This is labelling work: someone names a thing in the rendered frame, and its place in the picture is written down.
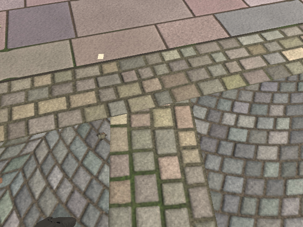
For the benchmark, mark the left robot hand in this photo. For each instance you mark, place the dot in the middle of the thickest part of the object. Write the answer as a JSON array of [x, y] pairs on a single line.
[[57, 222]]

